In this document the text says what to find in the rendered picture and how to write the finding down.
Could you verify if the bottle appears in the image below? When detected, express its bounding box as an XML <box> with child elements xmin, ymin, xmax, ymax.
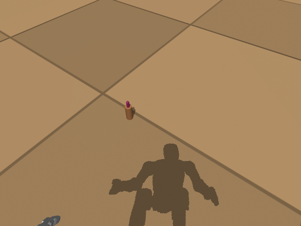
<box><xmin>125</xmin><ymin>101</ymin><xmax>133</xmax><ymax>120</ymax></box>

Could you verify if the left robot hand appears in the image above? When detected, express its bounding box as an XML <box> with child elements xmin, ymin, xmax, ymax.
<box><xmin>37</xmin><ymin>216</ymin><xmax>60</xmax><ymax>226</ymax></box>

